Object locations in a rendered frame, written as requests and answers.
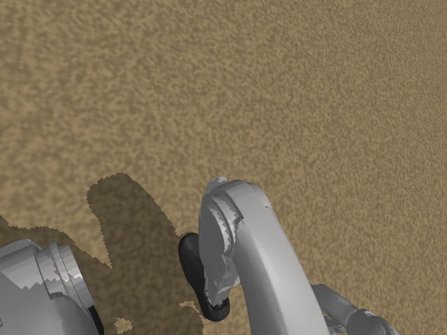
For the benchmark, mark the right robot hand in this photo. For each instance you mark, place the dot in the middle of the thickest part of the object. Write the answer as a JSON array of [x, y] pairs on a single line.
[[338, 308]]

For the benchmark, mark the right robot arm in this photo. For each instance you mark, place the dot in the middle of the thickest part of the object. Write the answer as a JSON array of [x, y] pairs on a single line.
[[364, 322]]

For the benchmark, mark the left robot foot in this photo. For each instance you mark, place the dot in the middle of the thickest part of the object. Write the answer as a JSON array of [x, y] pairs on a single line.
[[97, 320]]

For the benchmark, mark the right robot foot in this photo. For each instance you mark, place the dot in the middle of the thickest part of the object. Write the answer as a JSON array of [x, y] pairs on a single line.
[[194, 272]]

